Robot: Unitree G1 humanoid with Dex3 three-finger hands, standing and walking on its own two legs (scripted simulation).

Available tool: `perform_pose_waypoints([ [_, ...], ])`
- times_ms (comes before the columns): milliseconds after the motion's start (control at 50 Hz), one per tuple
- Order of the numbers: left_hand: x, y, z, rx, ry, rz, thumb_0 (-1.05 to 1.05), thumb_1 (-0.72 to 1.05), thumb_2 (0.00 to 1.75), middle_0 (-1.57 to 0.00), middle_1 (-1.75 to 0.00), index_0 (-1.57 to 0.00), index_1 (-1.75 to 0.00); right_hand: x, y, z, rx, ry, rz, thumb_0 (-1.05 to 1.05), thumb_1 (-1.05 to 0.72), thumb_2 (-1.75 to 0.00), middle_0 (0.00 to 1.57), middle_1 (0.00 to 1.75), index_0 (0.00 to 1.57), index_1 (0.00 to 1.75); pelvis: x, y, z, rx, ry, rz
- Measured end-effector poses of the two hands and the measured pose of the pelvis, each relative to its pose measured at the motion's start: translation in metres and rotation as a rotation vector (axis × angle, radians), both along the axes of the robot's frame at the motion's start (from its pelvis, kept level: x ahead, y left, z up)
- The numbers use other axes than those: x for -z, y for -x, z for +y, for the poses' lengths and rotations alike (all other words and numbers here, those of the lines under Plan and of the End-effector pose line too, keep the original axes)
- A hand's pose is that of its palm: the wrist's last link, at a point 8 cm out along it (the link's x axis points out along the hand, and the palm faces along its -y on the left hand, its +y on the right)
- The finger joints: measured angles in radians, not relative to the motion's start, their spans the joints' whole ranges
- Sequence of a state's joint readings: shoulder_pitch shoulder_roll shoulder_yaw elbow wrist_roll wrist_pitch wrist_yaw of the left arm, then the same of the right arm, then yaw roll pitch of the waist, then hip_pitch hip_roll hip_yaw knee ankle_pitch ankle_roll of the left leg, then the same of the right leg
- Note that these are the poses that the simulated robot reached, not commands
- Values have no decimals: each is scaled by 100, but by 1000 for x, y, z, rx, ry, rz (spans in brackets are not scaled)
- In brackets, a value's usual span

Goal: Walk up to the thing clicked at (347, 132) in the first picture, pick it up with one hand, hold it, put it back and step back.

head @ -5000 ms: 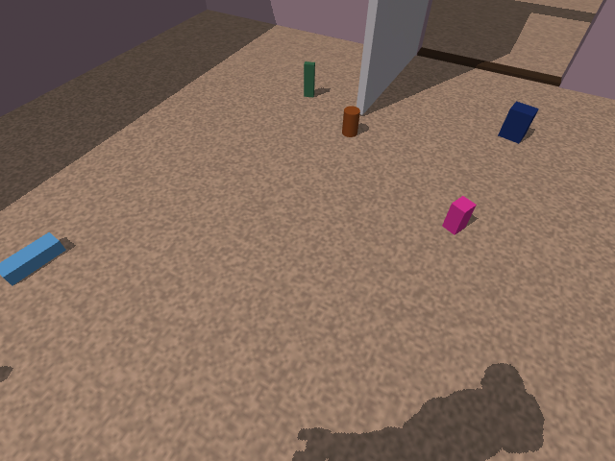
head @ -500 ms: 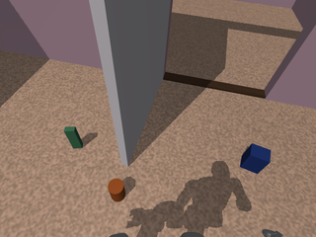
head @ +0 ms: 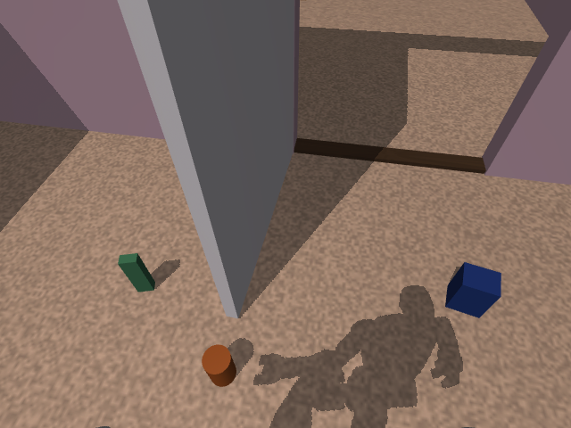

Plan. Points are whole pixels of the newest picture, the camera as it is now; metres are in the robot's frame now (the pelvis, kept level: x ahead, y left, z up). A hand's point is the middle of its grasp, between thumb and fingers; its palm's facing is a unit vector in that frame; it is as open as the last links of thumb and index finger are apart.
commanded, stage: walk up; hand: left
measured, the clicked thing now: (220, 366) +0.41 +0.21 -0.70
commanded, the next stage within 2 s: stand in 0.94 s
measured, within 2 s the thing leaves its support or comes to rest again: neither
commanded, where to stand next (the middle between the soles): +0.07 +0.00 m, yaw +1 degrees
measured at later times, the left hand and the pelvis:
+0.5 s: hand out of the picture +0.09 +0.26 -0.14, palm faces -0.02 -0.95 -0.33, open 7.4 cm; pelvis +0.01 +0.01 +0.01, yaw +0 degrees
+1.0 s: hand out of the picture +0.10 +0.26 -0.14, palm faces -0.02 -0.94 -0.34, open 7.4 cm; pelvis +0.02 +0.01 +0.01, yaw +0 degrees
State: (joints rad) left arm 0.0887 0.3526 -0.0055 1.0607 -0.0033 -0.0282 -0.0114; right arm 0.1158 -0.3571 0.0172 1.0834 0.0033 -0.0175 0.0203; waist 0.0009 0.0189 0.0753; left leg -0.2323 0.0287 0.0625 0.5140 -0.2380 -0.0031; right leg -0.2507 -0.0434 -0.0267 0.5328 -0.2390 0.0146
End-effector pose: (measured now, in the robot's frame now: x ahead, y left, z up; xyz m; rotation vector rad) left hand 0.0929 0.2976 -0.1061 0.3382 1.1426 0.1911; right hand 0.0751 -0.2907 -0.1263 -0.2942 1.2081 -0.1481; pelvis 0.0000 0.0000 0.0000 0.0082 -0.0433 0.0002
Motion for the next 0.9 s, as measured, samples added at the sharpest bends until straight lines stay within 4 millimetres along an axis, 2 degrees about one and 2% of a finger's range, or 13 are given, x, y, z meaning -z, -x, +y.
perform_pose_waypoints([
  [100,-3,-15,-3,3,15,-13,1,90,90,-20,-30,-20,-30,-8,-3,-5,16,21,7,0,-90,-90,20,30,21,30,-5,-4,1,1,3,-3],
  [200,-3,-20,-4,-1,29,-7,1,90,90,-20,-30,-20,-30,-17,-7,-10,26,45,7,0,-90,-90,20,30,20,30,-9,-6,2,2,6,-3],
  [360,0,-9,-2,-14,37,41,1,90,90,-20,-30,-20,-29,-23,-11,-12,32,57,7,0,-90,-90,20,30,20,30,-12,-9,4,5,7,1],
  [600,2,14,5,-51,26,110,1,90,90,-20,-30,-20,-29,-17,-15,1,26,28,26,0,-90,-90,20,30,20,30,-14,-14,7,1,9,6],
  [720,0,14,6,-56,23,109,1,90,90,-20,-30,-20,-29,-16,-19,6,27,17,21,0,-90,-90,20,30,20,30,-14,-17,8,1,9,5],
  [900,-1,4,5,-47,24,86,1,90,90,-20,-30,-20,-29,-17,-25,7,28,17,12,0,-90,-90,20,30,20,30,-14,-19,9,-1,8,9],
])
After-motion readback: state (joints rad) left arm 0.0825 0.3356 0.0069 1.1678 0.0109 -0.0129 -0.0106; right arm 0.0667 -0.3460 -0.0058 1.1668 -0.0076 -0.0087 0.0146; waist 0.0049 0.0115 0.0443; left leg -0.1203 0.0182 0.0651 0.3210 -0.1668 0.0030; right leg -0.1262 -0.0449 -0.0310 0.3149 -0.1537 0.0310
